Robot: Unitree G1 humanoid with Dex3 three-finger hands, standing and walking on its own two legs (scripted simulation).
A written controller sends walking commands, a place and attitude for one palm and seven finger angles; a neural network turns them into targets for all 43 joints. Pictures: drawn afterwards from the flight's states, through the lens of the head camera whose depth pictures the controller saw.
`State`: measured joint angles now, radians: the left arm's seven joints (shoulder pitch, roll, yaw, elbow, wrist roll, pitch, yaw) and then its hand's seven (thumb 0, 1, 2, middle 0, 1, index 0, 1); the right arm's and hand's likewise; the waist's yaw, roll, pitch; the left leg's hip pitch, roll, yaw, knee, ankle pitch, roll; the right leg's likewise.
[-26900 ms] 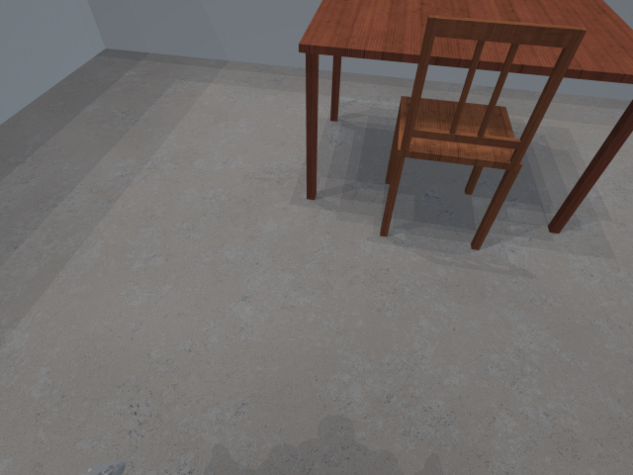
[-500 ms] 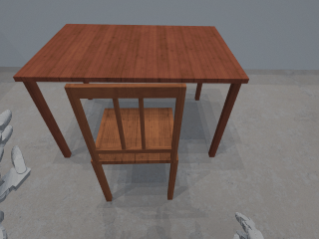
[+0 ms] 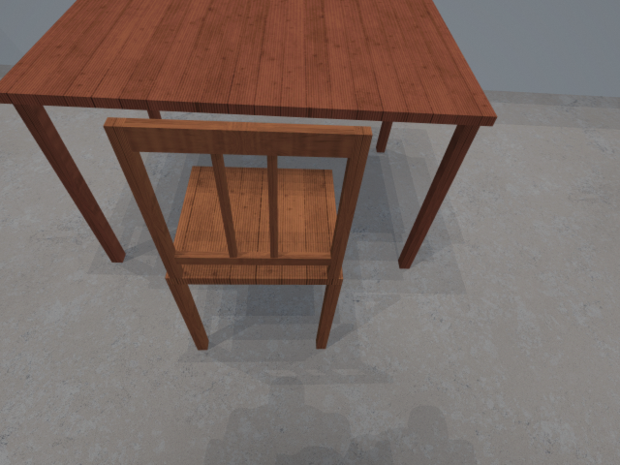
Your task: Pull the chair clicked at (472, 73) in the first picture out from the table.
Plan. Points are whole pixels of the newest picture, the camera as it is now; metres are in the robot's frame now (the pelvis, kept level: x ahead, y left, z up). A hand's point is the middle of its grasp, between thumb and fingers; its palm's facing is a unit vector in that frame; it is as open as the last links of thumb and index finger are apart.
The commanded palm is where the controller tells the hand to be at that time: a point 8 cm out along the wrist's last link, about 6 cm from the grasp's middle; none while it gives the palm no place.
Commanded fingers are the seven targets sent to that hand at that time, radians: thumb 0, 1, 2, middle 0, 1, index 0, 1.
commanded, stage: let the arm hang, fingers relaxed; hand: left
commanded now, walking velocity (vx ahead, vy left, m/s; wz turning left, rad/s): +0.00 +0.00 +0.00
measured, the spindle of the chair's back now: (226, 210) +0.56 +0.18 -0.08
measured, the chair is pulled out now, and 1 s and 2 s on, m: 0.16 0.16 0.16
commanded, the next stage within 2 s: look to check the result in 0.78 s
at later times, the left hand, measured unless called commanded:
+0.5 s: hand out of the picture +0.04 +0.17 -0.16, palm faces +0.00 -0.98 -0.22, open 7.3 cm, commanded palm none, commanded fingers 0.00 0.90 0.90 -0.20 -0.30 -0.20 -0.30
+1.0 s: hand out of the picture +0.05 +0.16 -0.16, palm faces +0.00 -0.98 -0.21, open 7.3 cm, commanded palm none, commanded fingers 0.00 0.90 0.90 -0.20 -0.30 -0.20 -0.30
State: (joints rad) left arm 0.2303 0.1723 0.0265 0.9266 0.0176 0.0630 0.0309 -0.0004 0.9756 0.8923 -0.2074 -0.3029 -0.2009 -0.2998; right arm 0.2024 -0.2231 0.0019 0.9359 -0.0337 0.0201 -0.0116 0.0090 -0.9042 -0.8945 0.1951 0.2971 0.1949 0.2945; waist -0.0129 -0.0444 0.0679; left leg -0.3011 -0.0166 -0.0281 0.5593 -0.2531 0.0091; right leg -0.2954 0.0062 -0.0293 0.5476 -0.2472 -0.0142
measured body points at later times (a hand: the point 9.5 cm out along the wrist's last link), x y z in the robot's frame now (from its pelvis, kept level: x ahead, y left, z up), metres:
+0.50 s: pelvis +0.02 -0.01 +0.01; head +0.03 -0.02 +0.46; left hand +0.04 +0.22 -0.15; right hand +0.01 -0.22 -0.16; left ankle +0.03 +0.11 -0.73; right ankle +0.03 -0.11 -0.73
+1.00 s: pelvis +0.03 -0.02 +0.01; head +0.05 -0.03 +0.46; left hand +0.05 +0.21 -0.15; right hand +0.02 -0.23 -0.16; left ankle +0.03 +0.11 -0.73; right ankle +0.03 -0.11 -0.73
